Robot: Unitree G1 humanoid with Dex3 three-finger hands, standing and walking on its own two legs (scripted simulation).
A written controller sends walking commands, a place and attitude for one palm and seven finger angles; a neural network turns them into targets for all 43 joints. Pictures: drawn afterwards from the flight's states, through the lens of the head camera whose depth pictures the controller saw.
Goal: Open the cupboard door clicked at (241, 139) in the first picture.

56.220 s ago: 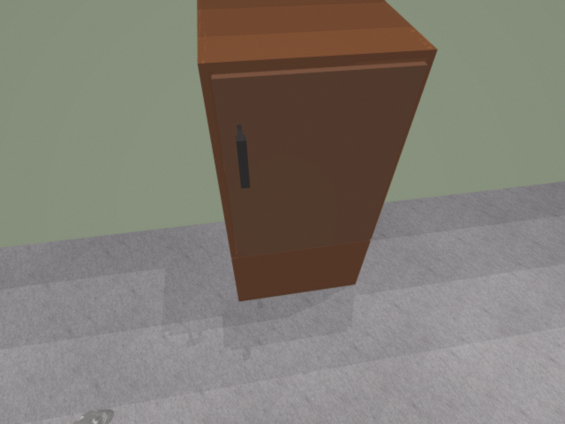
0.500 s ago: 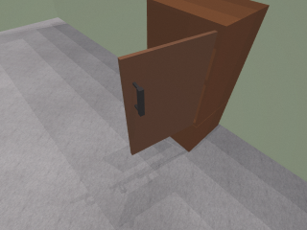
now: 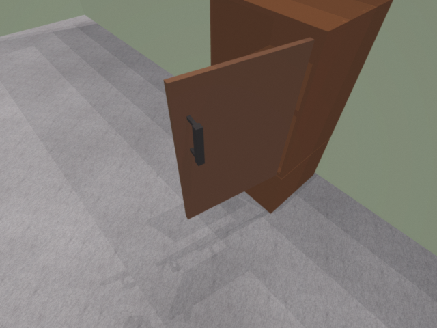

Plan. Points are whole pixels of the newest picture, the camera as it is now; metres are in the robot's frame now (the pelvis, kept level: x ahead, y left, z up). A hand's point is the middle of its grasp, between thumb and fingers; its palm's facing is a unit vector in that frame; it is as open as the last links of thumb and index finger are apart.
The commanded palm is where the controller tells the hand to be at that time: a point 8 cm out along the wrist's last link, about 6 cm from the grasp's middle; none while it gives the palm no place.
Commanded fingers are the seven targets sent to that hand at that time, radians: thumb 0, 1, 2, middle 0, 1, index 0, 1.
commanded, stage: look to check the result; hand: left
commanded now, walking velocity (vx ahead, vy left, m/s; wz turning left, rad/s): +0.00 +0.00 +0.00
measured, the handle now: (195, 141) +0.55 +0.10 -0.01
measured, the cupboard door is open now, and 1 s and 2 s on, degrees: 78 78 78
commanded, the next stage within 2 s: stand and wait in 0.10 s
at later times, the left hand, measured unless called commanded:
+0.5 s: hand out of the picture -0.01 +0.17 -0.18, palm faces +0.04 -0.98 -0.18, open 7.4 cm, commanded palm none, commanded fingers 0.00 0.90 0.90 -0.20 -0.30 -0.20 -0.30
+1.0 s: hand out of the picture -0.01 +0.17 -0.18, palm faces +0.03 -0.98 -0.18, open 7.4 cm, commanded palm none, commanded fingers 0.00 0.90 0.90 -0.20 -0.30 -0.20 -0.30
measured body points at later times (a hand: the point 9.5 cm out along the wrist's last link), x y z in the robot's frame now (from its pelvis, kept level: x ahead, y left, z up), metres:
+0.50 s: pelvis +0.01 +0.00 +0.00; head +0.02 +0.00 +0.45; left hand -0.01 +0.22 -0.16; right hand +0.01 -0.23 -0.16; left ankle +0.05 +0.13 -0.74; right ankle -0.06 -0.09 -0.74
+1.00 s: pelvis +0.01 +0.00 +0.00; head +0.02 +0.00 +0.45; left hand -0.01 +0.22 -0.16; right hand +0.02 -0.22 -0.16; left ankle +0.05 +0.13 -0.74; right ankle -0.06 -0.09 -0.74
